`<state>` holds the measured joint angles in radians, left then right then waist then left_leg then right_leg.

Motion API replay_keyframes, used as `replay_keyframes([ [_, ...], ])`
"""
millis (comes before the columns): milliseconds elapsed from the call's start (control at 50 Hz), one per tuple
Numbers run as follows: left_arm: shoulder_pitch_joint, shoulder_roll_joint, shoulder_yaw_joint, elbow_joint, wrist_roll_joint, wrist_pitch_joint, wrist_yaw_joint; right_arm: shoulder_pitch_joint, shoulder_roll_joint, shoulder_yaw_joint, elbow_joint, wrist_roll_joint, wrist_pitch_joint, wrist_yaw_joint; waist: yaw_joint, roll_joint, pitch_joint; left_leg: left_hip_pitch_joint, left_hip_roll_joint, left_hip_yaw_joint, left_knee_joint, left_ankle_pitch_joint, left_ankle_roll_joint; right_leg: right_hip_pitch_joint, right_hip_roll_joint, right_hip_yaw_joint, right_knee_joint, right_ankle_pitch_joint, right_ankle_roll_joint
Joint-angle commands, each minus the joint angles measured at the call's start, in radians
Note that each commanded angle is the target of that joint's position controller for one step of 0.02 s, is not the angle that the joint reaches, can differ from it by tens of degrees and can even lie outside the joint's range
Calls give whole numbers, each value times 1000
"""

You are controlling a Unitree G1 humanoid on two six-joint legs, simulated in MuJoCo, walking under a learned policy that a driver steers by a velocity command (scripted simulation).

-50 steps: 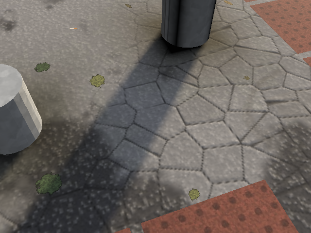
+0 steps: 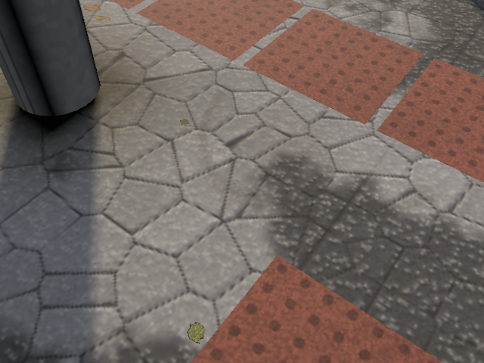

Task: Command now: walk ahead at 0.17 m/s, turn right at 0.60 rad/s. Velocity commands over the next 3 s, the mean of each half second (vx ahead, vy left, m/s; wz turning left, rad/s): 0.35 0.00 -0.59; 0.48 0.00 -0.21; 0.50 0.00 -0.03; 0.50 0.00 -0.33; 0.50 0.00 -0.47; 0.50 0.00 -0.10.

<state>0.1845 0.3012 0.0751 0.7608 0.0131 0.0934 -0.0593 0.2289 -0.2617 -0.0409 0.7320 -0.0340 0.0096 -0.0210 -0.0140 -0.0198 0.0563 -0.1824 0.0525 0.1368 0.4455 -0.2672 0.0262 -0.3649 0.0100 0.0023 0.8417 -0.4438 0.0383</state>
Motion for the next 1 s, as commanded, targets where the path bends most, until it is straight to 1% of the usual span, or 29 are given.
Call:
replay_keyframes([
  [20, -105, 77, 6, -117, 0, -20, -15, 38, -213, -65, -39, -9, -10, 11, -50, 217, -50, 69, 246, -205, -196, -112, 156, -6, 10, -74, -137, -32, -45],
  [60, -71, 68, 3, -110, 3, -34, -16, 25, -222, -70, -36, -1, -10, 17, -13, 178, -30, -1, 249, -178, -173, -155, 133, 113, 24, -101, -282, 13, -85],
  [80, 9, 60, 2, -80, 11, -45, -12, 3, -215, -69, -36, 10, -7, 17, 36, 142, -37, -80, 227, -125, -97, -157, 108, 246, 45, -114, -394, 80, -106],
  [100, 143, 87, 13, -22, 18, -60, 0, 2, -175, -59, -36, 11, -7, 17, 85, 43, -79, -203, 174, -50, 71, -193, 68, 431, 47, -53, -465, 54, -129],
  [120, 252, 174, 33, -2, 27, -76, 14, -10, -74, -29, -64, -1, -5, 25, 123, -236, -100, -414, 67, 79, 447, -357, 5, 552, -221, 333, -608, -202, -180],
  [140, 259, 273, 49, -34, 8, -88, 21, -111, -91, -30, -137, -24, -6, 28, 141, -277, 5, -688, -72, -37, 575, -393, -17, 490, -391, 743, -718, -270, -318],
  [160, 238, 206, 36, -22, 3, -85, 30, -153, -157, -45, -139, -22, -14, 38, 135, -121, 73, -702, 8, -143, 627, -282, -12, 452, -365, 636, -701, -216, -339],
  [180, 184, 163, 17, -27, -4, -89, 37, -118, -164, -48, -118, 3, -28, 54, 84, -108, 89, -664, 28, -149, 609, -155, -13, 414, -300, 528, -697, -129, -314],
  [200, 146, 145, 11, -33, -3, -97, 43, -80, -167, -48, -91, 6, -40, 62, 52, -95, 89, -617, 38, -149, 578, -77, -22, 393, -234, 438, -703, 3, -286],
  [240, 124, 129, 3, -37, -5, -118, 50, -32, -165, -48, -54, -18, -38, 67, 26, -90, 38, -549, 29, -131, 574, 8, -46, 397, -168, 336, -685, 283, -267],
  [280, 165, 138, 7, -17, -14, -133, 46, -38, -145, -43, -57, -18, -28, 66, 22, -63, 5, -542, 17, -119, 572, 40, -62, 400, -154, 300, -658, 456, -272],
  [380, 266, 142, 11, 26, -8, -141, 54, -210, -113, -24, -117, -7, -24, 66, 76, -72, 46, -587, 0, -106, 398, 125, -84, 379, -138, 313, -657, 493, -281],
  [460, 297, 167, 17, 44, -4, -146, 67, -304, -107, -12, -162, 5, -37, 71, 95, -82, 50, -488, -31, -114, 224, 176, -59, 373, -158, 347, -613, 617, -263],
  [500, 263, 172, 16, 46, -5, -152, 73, -241, -118, -14, -148, 7, -43, 64, 57, -85, 34, -349, -43, -113, 158, 183, -23, 356, -174, 343, -598, 699, -229],
  [520, 236, 175, 15, 45, -3, -156, 73, -168, -130, -20, -125, 7, -46, 55, 22, -87, 8, -228, -67, -101, 136, 153, -2, 336, -167, 325, -551, 821, -204],
  [540, 230, 180, 15, 52, 1, -159, 72, -61, -152, -31, -88, 9, -50, 41, -22, -77, -50, -88, -102, -85, 123, 105, 18, 336, -146, 302, -429, 982, -185],
  [560, 228, 175, 12, 62, 1, -161, 67, 86, -171, -42, -46, 7, -58, 26, -95, -37, -131, 99, -93, -85, 66, 117, 42, 297, -93, 249, -226, 997, -164],
  [580, 257, 107, -6, 48, 1, -166, 62, 234, -233, -55, -32, -14, -68, 8, -141, 56, -257, 315, 107, -302, 26, -118, 83, 157, -30, 208, 66, 721, -149],
  [600, 371, 20, -21, 28, -26, -165, 56, 258, -335, -76, -17, -28, -66, 11, -68, 343, -353, 469, 358, -842, -141, -272, 197, -115, 157, 133, 360, -17, -109],
  [620, 323, 93, -14, 48, 12, -162, 59, 178, -251, -61, -16, 0, -61, 23, -38, 212, -243, 345, 337, -945, -216, -343, 198, -199, 97, 177, 445, -22, -130],
  [640, 257, 104, -9, 46, 12, -159, 52, 84, -182, -46, -30, 8, -63, 26, -10, 118, -118, 211, 312, -774, -212, -316, 196, -207, 49, 160, 442, 68, -133],
  [660, 203, 96, -15, 42, 14, -158, 45, 48, -135, -34, -25, 5, -68, 30, -7, 55, -69, 127, 261, -637, -219, -186, 184, -190, 16, 141, 396, 119, -135],
  [700, 184, 74, -20, 40, 24, -145, 33, 44, -107, -21, 6, 7, -81, 28, 22, 104, -41, 36, 186, -462, -245, 12, 162, -146, -19, 117, 327, 132, -124],
  [760, 161, 51, -30, 41, 30, -130, 22, 97, -110, -20, 50, 20, -109, 38, 33, 112, -35, 26, 175, -366, -275, 186, 184, -170, -30, 87, 268, 151, -108],
  [820, 24, 36, -43, -1, 35, -129, 12, 132, -110, -19, 82, 24, -112, 40, 18, 101, 8, 41, 161, -293, -333, 202, 193, -266, -76, 34, 131, 256, -80],
  [860, -67, 13, -58, -26, 31, -134, 5, 147, -107, -17, 98, 26, -110, 43, 0, 97, 18, 31, 127, -228, -339, 243, 178, -244, -86, -5, -11, 339, -65],
  [900, -140, -1, -69, -44, 24, -138, 1, 173, -121, -21, 116, 28, -110, 44, -18, 98, 19, 24, 113, -185, -327, 308, 163, -183, -74, -39, -137, 397, -60],
  [940, -182, 9, -69, -54, 20, -139, 3, 207, -138, -24, 135, 28, -108, 42, -31, 97, 14, 55, 134, -183, -308, 363, 154, -142, -60, -58, -203, 412, -66],
  [1000, -199, 32, -61, -63, 21, -143, 14, 225, -150, -27, 158, 23, -98, 36, -26, 95, 18, 143, 175, -193, -251, 463, 140, -113, -44, -62, -265, 354, -97],
])
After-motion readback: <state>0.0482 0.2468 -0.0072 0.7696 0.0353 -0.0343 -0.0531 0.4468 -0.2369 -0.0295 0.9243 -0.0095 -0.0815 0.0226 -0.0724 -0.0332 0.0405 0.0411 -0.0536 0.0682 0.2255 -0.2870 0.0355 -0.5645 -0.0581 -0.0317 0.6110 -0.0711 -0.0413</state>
